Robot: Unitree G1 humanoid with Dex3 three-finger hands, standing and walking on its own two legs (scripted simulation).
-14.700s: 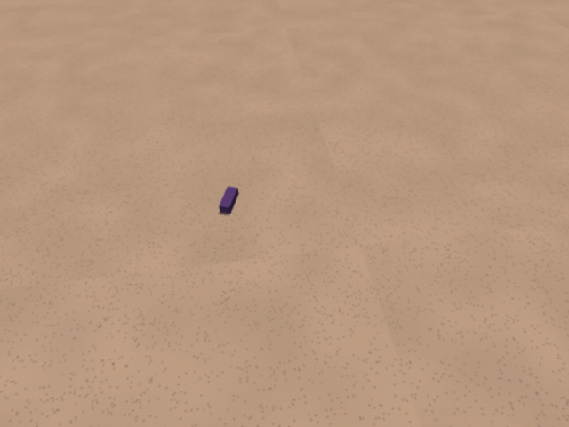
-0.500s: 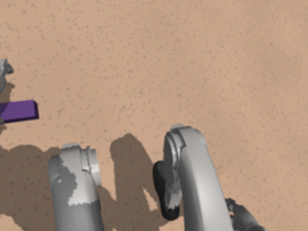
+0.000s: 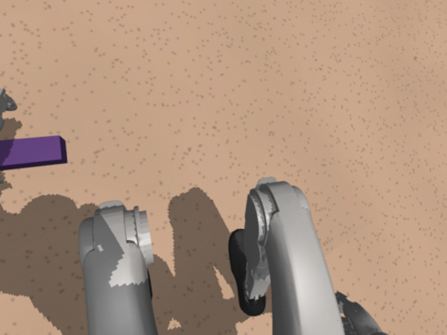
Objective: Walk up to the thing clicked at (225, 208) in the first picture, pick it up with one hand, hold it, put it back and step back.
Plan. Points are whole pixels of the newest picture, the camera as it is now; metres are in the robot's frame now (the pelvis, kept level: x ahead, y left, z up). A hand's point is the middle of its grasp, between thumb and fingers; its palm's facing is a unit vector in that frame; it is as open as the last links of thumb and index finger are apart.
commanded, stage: rest palm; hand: left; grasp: from above
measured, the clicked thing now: (27, 153) +0.44 +0.35 -0.29
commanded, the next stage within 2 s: close in 1.62 s
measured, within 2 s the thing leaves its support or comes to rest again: neither
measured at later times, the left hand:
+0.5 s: hand (20, 150) +0.43 +0.34 -0.23, palm faces -0.44 -0.09 -0.89, open 14.2 cm
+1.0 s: hand (20, 157) +0.42 +0.35 -0.25, palm faces -0.45 -0.12 -0.89, open 14.3 cm
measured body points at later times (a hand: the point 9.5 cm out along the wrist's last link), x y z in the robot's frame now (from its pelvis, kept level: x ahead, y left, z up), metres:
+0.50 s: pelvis +0.00 +0.00 -0.02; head +0.25 +0.11 +0.33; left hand +0.45 +0.34 -0.18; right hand +0.04 -0.27 -0.09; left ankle +0.07 +0.12 -0.28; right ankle +0.11 -0.14 -0.28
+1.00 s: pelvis +0.00 +0.01 -0.02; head +0.25 +0.13 +0.33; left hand +0.44 +0.35 -0.20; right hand +0.08 -0.27 -0.08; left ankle +0.07 +0.12 -0.28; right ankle +0.11 -0.14 -0.28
